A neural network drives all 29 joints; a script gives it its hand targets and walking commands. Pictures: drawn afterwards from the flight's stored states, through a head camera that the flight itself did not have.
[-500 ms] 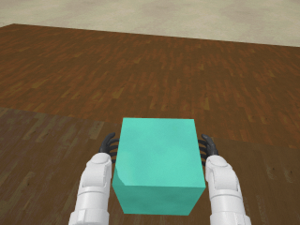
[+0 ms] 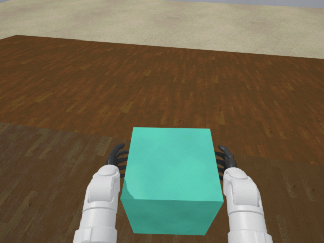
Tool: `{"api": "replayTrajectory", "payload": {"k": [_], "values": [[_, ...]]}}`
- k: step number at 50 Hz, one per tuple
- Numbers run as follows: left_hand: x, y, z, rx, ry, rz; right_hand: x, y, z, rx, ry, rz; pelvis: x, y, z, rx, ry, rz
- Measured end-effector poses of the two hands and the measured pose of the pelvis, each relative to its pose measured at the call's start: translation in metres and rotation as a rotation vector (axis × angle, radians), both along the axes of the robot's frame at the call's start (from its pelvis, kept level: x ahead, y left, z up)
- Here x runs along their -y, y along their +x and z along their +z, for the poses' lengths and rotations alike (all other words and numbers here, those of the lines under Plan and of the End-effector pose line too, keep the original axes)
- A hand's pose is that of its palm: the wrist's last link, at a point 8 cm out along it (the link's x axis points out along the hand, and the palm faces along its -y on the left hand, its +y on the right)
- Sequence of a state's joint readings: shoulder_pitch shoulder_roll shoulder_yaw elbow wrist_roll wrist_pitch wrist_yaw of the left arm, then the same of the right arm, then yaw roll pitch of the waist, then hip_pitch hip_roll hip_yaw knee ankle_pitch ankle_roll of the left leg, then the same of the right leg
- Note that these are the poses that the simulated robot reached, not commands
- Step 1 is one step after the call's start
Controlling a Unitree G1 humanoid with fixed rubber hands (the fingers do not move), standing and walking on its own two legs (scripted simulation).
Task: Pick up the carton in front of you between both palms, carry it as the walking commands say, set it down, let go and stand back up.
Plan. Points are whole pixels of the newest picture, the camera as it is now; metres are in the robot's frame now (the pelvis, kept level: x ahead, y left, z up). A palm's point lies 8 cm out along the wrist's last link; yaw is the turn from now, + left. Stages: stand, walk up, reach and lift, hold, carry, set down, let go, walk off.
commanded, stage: hold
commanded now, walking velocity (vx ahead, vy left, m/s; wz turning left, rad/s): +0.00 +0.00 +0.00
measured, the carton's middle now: (170, 183) +0.29 +0.00 -0.03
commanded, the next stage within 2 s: carry in 0.30 s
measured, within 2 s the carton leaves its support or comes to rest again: neither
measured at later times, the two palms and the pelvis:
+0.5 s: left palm (113, 156) +0.31 +0.15 +0.07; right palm (227, 158) +0.32 -0.15 +0.07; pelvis +0.02 +0.00 -0.01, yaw +0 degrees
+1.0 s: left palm (130, 102) +0.53 +0.14 +0.08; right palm (220, 108) +0.51 -0.16 +0.08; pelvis +0.25 +0.00 +0.00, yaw -2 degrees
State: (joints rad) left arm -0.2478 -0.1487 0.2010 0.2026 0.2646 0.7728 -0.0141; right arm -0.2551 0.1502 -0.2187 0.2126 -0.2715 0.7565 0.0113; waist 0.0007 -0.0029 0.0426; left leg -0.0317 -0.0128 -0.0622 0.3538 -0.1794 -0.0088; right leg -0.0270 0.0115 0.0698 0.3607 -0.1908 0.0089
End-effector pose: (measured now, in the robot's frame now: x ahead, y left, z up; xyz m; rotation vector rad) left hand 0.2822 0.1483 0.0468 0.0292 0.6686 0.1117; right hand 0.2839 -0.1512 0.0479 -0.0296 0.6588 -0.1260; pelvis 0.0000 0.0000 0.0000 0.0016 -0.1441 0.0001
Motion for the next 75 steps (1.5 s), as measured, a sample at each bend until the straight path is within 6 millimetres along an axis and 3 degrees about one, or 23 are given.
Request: {"api": "replayTrajectory", "payload": {"k": [17,24,30,35,40,44,49,54,60,64,68,75], "values": [[-0.001,0.005,0.002,0.013,-0.014,0.010,-0.001,0.005,0.002,0.013,0.013,-0.010,0.000,-0.003,-0.004,-0.044,-0.002,0.001],[-0.002,0.028,0.017,0.066,-0.024,0.019,-0.002,0.028,0.018,0.066,0.019,-0.020,-0.003,0.019,-0.010,-0.143,-0.004,0.001],[0.001,0.064,0.025,0.039,-0.016,0.001,0.000,0.059,0.025,0.039,0.026,-0.038,-0.001,0.059,-0.017,-0.196,0.001,-0.030],[0.013,0.099,0.026,-0.007,-0.046,0.020,0.012,0.094,0.026,-0.006,0.020,-0.041,0.007,0.099,-0.018,-0.234,-0.015,0.007],[0.002,0.130,0.020,-0.040,-0.068,0.071,0.001,0.138,0.025,-0.039,0.060,-0.041,0.003,0.144,-0.016,-0.250,0.021,0.011],[-0.005,0.169,0.020,-0.042,-0.077,0.070,-0.006,0.171,0.022,-0.040,0.066,-0.054,-0.005,0.187,-0.017,-0.246,0.021,-0.040],[0.009,0.232,0.034,-0.062,-0.074,0.015,0.008,0.214,0.031,-0.057,0.071,-0.111,-0.004,0.241,-0.005,-0.254,-0.014,-0.042],[0.028,0.300,0.035,-0.030,-0.077,-0.011,0.026,0.278,0.036,-0.024,0.072,-0.135,0.009,0.305,-0.008,-0.245,-0.025,-0.029],[0.044,0.380,0.014,-0.015,-0.056,0.034,0.043,0.374,0.011,-0.014,0.087,-0.081,0.038,0.393,-0.034,-0.200,-0.033,0.002],[0.043,0.414,0.004,-0.105,-0.059,0.089,0.042,0.424,0.003,-0.107,0.084,-0.037,0.051,0.436,-0.021,-0.209,-0.021,0.031],[0.042,0.452,0.011,-0.125,-0.057,0.123,0.040,0.472,0.009,-0.128,0.070,0.003,0.057,0.481,-0.005,-0.221,0.001,0.036],[0.045,0.547,0.032,-0.063,-0.045,0.098,0.044,0.560,0.026,-0.065,0.076,-0.010,0.054,0.575,0.004,-0.226,0.027,0.022]]}}
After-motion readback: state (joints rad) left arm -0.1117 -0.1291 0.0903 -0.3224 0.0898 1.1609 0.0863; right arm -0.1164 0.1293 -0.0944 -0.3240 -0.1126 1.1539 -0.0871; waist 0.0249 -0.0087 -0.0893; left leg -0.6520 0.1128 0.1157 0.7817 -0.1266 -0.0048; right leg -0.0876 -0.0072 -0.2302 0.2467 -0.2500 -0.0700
